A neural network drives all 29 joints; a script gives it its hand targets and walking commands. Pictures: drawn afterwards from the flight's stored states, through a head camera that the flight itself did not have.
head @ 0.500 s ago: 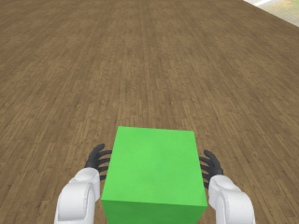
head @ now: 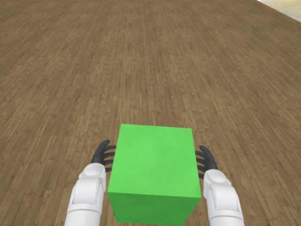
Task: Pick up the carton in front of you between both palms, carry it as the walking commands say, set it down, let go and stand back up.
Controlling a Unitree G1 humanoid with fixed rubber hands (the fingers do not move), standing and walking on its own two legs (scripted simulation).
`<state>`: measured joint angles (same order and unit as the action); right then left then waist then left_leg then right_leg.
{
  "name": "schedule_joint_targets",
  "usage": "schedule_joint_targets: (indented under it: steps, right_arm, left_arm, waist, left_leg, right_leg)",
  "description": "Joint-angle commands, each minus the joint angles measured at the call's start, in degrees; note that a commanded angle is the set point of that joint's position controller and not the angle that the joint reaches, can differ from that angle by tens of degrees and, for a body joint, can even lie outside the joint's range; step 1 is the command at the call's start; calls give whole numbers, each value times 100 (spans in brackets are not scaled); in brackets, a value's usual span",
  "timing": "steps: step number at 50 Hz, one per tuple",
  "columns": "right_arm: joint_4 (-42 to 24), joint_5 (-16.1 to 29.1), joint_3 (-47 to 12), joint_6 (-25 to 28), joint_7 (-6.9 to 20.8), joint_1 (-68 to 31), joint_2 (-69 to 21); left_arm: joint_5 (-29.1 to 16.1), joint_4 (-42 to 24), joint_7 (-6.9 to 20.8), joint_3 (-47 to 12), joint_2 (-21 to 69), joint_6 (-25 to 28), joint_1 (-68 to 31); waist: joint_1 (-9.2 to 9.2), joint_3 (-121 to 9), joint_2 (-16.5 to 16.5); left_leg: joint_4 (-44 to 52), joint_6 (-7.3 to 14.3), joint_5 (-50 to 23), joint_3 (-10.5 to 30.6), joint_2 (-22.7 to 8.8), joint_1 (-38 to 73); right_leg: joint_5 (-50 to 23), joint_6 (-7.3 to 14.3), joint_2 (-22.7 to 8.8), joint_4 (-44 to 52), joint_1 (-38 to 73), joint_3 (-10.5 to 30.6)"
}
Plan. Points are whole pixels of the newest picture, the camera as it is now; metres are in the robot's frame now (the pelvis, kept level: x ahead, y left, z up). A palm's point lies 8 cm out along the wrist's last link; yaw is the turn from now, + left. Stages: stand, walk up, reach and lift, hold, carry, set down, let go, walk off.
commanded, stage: carry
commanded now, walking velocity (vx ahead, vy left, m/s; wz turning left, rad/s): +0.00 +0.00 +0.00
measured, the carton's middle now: (152, 177) +0.32 +0.00 -0.05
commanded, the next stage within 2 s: hold in 1.06 s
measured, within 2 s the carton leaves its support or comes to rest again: neither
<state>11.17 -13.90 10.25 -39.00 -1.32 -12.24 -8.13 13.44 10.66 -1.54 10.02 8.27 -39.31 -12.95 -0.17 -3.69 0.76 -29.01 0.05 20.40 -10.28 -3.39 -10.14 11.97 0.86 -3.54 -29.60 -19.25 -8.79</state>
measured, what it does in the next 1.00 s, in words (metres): stands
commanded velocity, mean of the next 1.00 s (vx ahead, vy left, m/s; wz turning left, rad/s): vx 0.00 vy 0.00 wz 0.00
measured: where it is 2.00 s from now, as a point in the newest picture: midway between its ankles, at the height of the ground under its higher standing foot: outside the picture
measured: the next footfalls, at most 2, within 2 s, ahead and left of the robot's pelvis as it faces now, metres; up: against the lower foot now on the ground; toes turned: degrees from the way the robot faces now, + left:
none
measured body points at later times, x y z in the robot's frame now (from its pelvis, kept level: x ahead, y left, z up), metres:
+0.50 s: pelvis -0.02 +0.00 +0.00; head -0.03 +0.00 +0.45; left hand +0.28 +0.15 +0.04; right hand +0.28 -0.15 +0.03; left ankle -0.06 +0.10 -0.73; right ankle +0.04 -0.11 -0.73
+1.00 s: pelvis -0.03 +0.00 +0.00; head -0.05 +0.00 +0.45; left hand +0.27 +0.16 +0.04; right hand +0.27 -0.15 +0.03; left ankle -0.06 +0.10 -0.73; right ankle +0.04 -0.11 -0.73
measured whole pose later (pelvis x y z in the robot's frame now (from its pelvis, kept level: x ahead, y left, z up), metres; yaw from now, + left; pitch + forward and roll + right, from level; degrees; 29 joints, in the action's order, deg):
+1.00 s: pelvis -0.03 +0.00 +0.00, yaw +0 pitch +1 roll +0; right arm 8.9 -13.7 9.3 -42.7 -1.8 -11.7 -8.0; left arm 13.3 8.8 -1.6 9.5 8.1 -42.3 -12.3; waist 0.0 -4.5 1.0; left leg -30.3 0.9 18.7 -10.4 -3.0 -12.7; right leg 8.8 0.6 -4.2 -28.6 -20.8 -8.5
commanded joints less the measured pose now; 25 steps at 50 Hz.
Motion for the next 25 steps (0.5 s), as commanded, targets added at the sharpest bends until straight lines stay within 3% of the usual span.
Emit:
schedule_joint_targets:
  steps: [1, 5, 8, 13, 25]
  right_arm:
    - [-587, 1444, -3370, 224, 1284, -2629, -5112]
    - [-818, 1554, -3457, -23, 1265, -2394, -5088]
    - [-772, 1486, -3350, -85, 1258, -2354, -4951]
    - [-777, 1483, -3343, -76, 1273, -2505, -5010]
    - [-710, 1521, -3347, -97, 1292, -2566, -5098]
  left_arm:
    - [-1460, -464, 1286, -3285, 5143, 181, -2439]
    - [-1529, -763, 1254, -3415, 5118, -48, -2204]
    - [-1447, -620, 1245, -3290, 5014, -115, -2113]
    - [-1447, -638, 1268, -3269, 5056, -91, -2284]
    - [-1474, -551, 1303, -3270, 5130, -122, -2320]
  waist:
    - [19, -1500, -72]
    - [16, -1651, -5]
    - [18, -1591, -49]
    - [13, -1394, -71]
    - [17, -1443, -50]
  left_leg:
    - [405, 64, -1348, 532, -591, 54]
    - [344, 50, -1540, 521, -603, 88]
    - [324, 33, -1633, 536, -615, 52]
    - [462, 51, -1182, 573, -610, -100]
    - [480, 90, -1144, 587, -624, -148]
  right_leg:
    - [-1526, 80, -554, 255, 932, 575]
    - [-1672, 79, -579, 187, 919, 590]
    - [-1688, 65, -563, 191, 885, 572]
    - [-1335, 52, -574, 291, 789, 614]
    - [-1328, 20, -562, 326, 817, 579]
